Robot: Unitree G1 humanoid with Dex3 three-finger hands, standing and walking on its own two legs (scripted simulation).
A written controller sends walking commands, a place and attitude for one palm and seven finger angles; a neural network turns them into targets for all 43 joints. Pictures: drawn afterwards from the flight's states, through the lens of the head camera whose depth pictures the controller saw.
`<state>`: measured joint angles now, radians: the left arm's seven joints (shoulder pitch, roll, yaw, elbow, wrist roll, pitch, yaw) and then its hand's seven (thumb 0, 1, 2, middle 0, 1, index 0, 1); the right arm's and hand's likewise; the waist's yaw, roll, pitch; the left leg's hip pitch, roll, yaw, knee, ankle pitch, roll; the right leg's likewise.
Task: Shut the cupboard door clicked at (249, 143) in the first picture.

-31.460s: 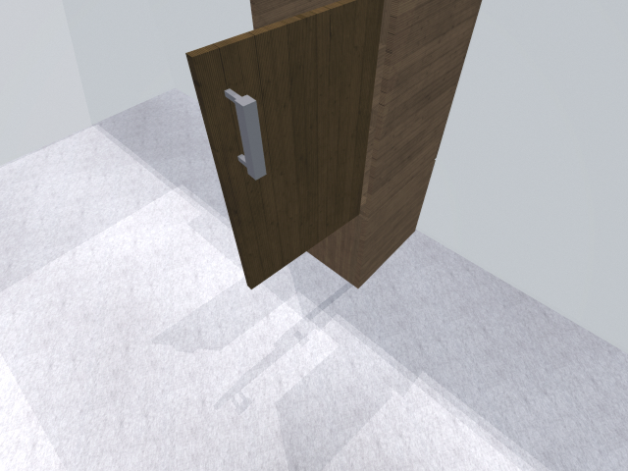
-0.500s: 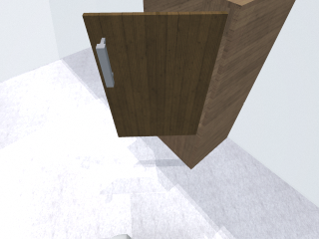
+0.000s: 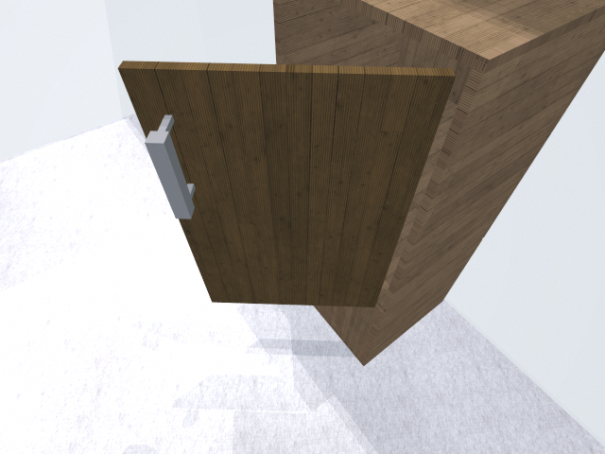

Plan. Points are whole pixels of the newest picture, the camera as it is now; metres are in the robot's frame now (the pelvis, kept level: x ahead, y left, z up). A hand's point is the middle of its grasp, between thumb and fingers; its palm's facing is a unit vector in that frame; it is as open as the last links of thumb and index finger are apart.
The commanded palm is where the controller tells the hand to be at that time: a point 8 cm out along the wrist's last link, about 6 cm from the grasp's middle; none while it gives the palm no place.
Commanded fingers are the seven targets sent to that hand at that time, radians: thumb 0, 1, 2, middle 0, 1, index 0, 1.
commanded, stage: come to a stop and stand still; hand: left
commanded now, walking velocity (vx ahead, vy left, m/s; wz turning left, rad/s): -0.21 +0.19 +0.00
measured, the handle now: (176, 168) +0.45 +0.21 +0.12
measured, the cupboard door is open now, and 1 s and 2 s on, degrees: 52 52 52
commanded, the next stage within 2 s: look again from close up in 0.82 s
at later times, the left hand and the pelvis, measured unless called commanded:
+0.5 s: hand out of the picture +0.02 +0.24 -0.17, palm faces +0.06 -0.97 -0.23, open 7.4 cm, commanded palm none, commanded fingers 0.00 0.90 0.90 -0.20 -0.30 -0.20 -0.30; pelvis -0.02 +0.04 +0.01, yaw +0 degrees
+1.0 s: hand out of the picture -0.04 +0.20 -0.17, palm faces -0.03 -0.98 -0.18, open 7.3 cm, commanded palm none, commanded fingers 0.00 0.90 0.90 -0.20 -0.30 -0.20 -0.30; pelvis -0.04 +0.04 +0.01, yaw -1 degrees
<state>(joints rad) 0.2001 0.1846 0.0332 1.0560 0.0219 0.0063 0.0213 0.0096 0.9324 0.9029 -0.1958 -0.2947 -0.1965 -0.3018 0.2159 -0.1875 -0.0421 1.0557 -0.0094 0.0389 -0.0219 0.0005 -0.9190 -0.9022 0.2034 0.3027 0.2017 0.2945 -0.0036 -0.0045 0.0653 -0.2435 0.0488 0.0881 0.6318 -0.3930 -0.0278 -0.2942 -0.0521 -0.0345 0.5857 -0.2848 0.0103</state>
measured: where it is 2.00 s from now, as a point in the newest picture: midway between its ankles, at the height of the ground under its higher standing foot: outside the picture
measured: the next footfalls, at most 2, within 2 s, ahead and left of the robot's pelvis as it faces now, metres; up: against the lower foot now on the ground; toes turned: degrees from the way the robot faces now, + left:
left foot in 0.26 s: +0.02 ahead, +0.14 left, +0.00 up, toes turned +2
right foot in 0.52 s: -0.01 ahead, -0.08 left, +0.00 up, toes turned -1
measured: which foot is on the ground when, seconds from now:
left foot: up 0.00-0.24, down 0.26-1.00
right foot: down 0.00-0.26, up 0.28-0.50, down 0.52-1.00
